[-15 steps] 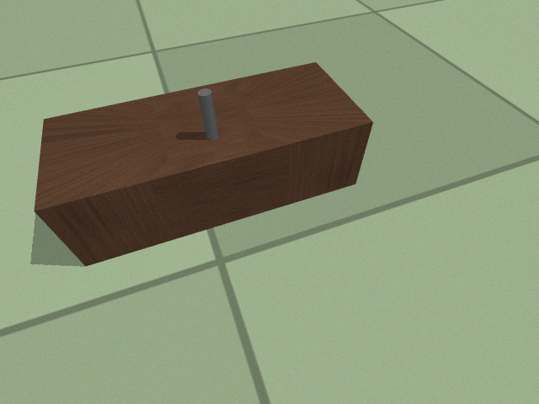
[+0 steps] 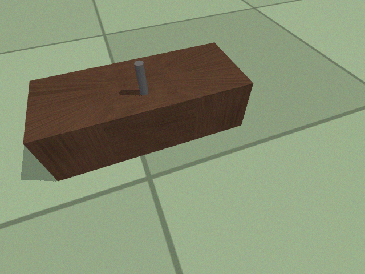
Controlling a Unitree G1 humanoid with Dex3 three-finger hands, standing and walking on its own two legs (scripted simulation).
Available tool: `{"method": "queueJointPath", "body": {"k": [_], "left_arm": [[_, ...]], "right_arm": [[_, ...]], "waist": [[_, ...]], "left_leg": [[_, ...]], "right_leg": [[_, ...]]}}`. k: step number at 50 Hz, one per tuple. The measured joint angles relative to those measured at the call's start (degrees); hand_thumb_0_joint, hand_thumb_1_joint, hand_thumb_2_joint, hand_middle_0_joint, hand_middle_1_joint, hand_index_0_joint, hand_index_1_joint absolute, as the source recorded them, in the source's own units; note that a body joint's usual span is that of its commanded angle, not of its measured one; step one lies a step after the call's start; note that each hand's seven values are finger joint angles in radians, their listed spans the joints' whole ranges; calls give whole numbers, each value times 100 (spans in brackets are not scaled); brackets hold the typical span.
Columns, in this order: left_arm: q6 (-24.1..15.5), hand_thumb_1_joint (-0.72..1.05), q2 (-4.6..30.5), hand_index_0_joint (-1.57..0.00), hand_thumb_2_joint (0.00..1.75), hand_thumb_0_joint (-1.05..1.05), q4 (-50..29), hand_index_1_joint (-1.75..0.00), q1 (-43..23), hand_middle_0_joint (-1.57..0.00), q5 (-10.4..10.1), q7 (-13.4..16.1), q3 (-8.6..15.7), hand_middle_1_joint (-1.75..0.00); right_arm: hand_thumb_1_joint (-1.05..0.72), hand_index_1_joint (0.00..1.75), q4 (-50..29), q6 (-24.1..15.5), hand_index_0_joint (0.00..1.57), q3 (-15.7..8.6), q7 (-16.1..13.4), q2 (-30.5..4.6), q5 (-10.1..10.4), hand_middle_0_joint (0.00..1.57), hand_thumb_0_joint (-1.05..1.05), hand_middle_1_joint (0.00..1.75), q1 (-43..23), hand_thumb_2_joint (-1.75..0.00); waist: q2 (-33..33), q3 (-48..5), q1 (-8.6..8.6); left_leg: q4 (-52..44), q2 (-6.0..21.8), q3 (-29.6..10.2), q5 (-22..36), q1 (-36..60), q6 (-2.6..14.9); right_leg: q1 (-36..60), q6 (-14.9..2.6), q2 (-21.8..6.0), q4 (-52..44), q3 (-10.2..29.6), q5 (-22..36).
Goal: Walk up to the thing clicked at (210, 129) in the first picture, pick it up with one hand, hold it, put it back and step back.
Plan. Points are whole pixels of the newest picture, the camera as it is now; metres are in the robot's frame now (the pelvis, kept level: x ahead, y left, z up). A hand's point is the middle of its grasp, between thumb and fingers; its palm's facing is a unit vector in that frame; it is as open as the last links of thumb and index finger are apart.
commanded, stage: stand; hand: right
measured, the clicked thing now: (141, 78) +1.13 +0.26 -0.29
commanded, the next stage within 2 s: walk up in 0.82 s
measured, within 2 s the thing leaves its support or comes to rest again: neither
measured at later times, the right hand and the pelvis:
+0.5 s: hand out of the picture +0.08 -0.25 -0.16, palm faces -0.03 +0.94 -0.34, open 7.4 cm; pelvis +0.00 +0.00 +0.00, yaw +0 degrees
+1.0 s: hand out of the picture +0.11 -0.25 -0.15, palm faces -0.14 +0.93 -0.34, open 7.4 cm; pelvis +0.02 +0.02 -0.01, yaw +6 degrees
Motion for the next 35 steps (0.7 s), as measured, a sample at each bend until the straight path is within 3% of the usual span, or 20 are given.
{"method": "queueJointPath", "body": {"k": [35], "left_arm": [[10,90,8,-20,90,0,0,-30,22,-20,5,11,12,-30]], "right_arm": [[-90,30,-3,10,20,18,-3,-16,1,20,0,30,26,-89]], "waist": [[4,-19,-7]], "left_leg": [[-97,-15,-19,10,72,3]], "right_leg": [[80,8,-16,-93,-20,-1]]}}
